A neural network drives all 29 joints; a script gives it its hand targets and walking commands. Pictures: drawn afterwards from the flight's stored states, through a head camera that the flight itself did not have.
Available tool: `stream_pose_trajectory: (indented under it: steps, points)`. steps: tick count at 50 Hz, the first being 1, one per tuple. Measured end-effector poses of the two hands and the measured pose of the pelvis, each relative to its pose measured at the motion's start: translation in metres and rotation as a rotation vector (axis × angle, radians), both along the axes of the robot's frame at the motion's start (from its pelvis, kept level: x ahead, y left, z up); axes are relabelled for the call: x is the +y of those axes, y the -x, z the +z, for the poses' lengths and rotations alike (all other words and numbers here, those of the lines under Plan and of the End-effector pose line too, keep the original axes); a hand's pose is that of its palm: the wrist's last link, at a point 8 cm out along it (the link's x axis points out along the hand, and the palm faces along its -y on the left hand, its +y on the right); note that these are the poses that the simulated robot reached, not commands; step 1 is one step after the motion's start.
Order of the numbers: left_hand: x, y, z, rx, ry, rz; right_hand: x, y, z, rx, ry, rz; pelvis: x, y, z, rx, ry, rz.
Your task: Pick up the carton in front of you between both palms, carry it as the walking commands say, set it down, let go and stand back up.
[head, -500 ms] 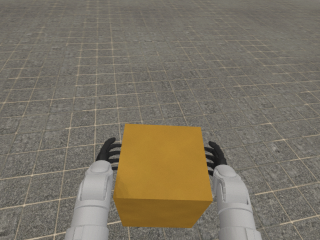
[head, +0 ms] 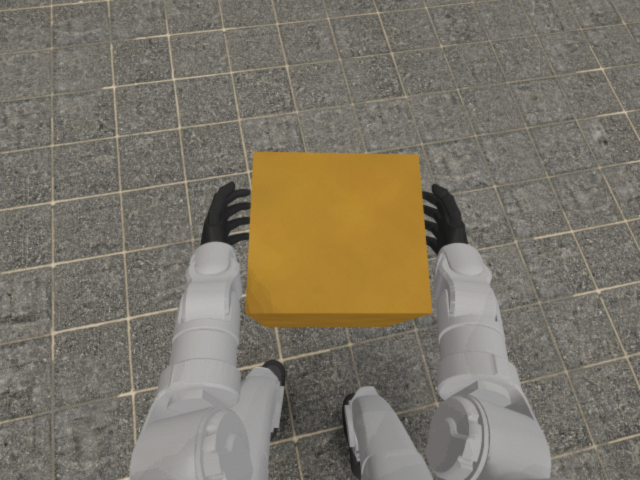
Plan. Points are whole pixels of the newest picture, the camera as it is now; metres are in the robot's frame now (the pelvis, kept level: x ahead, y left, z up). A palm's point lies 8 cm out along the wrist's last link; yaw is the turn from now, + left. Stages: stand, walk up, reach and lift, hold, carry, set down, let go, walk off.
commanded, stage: set down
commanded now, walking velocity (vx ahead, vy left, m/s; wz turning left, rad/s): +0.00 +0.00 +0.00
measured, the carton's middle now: (330, 253) +0.39 -0.01 -0.14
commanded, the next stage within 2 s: none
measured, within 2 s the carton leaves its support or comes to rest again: rests again in 1.90 s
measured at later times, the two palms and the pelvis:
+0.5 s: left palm (227, 241) +0.42 +0.16 -0.21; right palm (403, 235) +0.45 -0.14 -0.20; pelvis +0.00 -0.03 -0.12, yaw -2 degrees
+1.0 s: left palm (228, 250) +0.45 +0.18 -0.37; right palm (370, 239) +0.49 -0.12 -0.36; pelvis -0.04 -0.02 -0.24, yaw -5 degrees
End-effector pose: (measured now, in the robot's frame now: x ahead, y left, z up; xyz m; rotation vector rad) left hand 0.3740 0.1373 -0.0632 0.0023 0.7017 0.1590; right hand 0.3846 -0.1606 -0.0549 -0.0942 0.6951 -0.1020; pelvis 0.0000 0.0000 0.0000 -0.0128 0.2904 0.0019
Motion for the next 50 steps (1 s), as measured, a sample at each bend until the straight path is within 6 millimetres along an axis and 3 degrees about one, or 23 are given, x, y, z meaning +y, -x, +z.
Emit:
stream_pose_trajectory:
  steps: [6,13,23,37,50]
  points:
    - [0.001,-0.01,-0.056,-0.043,0.02,0.035,0.001,-0.017,-0.054,-0.039,-0.034,-0.003,-0.01,0.004,-0.035,0.204,0.012,-0.002]
    - [0.004,-0.029,-0.086,-0.066,0.033,0.06,0.004,-0.041,-0.083,-0.059,-0.076,-0.018,-0.023,0.003,-0.072,0.335,0.01,-0.01]
    - [0.015,-0.046,-0.135,-0.021,0.019,0.064,0.015,-0.059,-0.136,-0.012,-0.084,-0.013,-0.031,0.001,-0.113,0.449,0.011,-0.016]
    - [0.031,-0.066,-0.227,-0.026,0.014,0.072,0.031,-0.081,-0.231,-0.017,-0.076,0.007,-0.025,0.018,-0.184,0.539,0.027,-0.033]
    - [0.044,-0.08,-0.305,-0.004,0.012,0.089,0.045,-0.104,-0.304,0.003,-0.053,0.044,-0.018,0.038,-0.244,0.534,0.038,-0.052]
